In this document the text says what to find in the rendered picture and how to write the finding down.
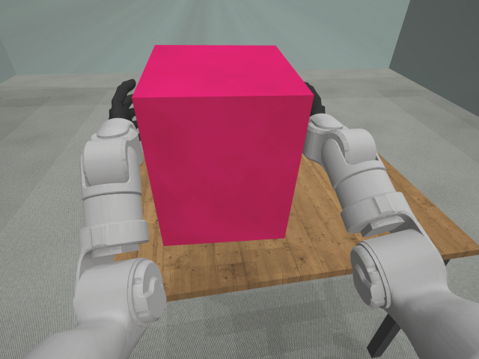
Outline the robot right upper arm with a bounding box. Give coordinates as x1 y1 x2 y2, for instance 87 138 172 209
350 229 479 359

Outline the right robot forearm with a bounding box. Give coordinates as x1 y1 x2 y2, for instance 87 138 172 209
302 114 448 284

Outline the carton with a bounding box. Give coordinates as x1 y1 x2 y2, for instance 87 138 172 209
132 45 314 246

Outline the robot left hand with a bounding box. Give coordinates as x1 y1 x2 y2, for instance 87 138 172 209
109 79 141 140

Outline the robot right hand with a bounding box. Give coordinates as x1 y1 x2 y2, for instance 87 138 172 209
305 82 325 116

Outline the robot left upper arm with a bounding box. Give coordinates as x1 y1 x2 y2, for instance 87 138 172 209
21 257 167 359

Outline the left robot forearm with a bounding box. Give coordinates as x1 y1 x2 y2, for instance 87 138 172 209
73 118 149 317

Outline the table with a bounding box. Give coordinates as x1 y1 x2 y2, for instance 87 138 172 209
114 153 479 358

